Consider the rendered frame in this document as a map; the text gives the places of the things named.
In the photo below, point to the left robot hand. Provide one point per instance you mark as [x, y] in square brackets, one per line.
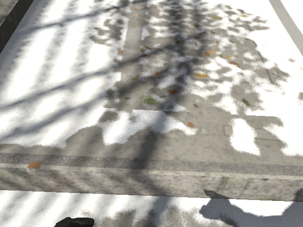
[75, 222]

